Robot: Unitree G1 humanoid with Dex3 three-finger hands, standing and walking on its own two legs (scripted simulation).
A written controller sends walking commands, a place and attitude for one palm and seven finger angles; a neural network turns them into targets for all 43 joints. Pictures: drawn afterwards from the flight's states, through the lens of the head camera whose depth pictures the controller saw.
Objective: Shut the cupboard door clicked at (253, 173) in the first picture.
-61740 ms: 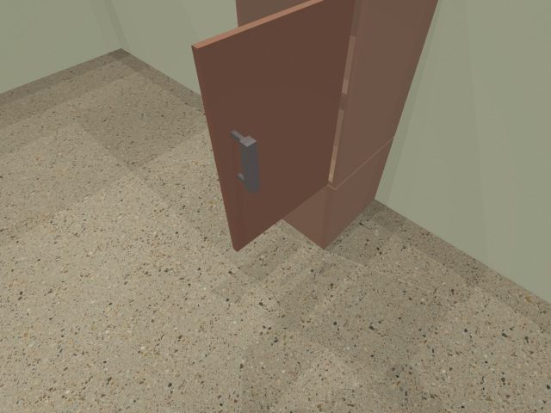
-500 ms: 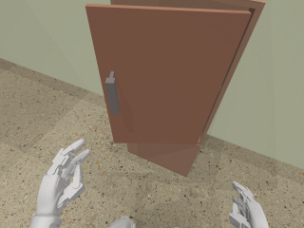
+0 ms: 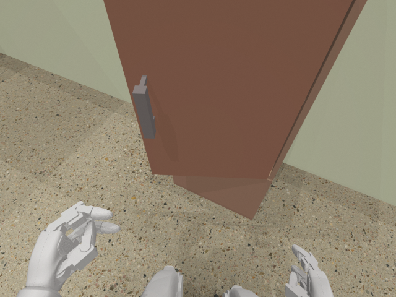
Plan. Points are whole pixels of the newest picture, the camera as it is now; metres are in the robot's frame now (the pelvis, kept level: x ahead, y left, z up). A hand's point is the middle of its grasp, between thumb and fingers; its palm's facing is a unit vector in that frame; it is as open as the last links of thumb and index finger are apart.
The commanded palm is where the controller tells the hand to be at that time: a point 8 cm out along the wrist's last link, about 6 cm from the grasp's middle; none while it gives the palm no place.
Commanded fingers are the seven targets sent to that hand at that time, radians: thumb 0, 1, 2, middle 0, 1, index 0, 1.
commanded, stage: raise the hand and make a fist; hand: left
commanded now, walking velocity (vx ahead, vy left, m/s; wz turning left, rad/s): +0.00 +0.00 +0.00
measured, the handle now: (147, 107) +0.49 +0.16 +0.09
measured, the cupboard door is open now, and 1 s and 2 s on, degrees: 25 25 25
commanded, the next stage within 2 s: bring the fist close to the handle in 1.12 s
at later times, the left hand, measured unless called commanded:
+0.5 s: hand (77, 239) +0.20 +0.21 +0.08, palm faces +0.03 -1.00 -0.01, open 3.1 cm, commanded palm +0.18 +0.27 +0.08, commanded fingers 0.00 0.90 0.90 -1.30 -1.50 -1.30 -1.50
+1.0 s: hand (79, 225) +0.22 +0.21 +0.09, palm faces +0.02 -1.00 -0.02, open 3.1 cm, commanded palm +0.19 +0.27 +0.09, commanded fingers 0.00 0.90 0.90 -1.30 -1.50 -1.30 -1.50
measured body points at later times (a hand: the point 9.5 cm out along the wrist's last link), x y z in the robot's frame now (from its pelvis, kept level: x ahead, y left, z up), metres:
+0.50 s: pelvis -0.01 +0.03 +0.02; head +0.03 +0.05 +0.47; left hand +0.19 +0.27 +0.08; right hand +0.19 -0.19 -0.04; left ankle +0.06 +0.10 -0.65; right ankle -0.01 -0.08 -0.65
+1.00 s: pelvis +0.00 +0.02 +0.03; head +0.03 +0.03 +0.48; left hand +0.21 +0.26 +0.10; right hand +0.16 -0.21 -0.04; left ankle +0.06 +0.10 -0.65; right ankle -0.01 -0.08 -0.65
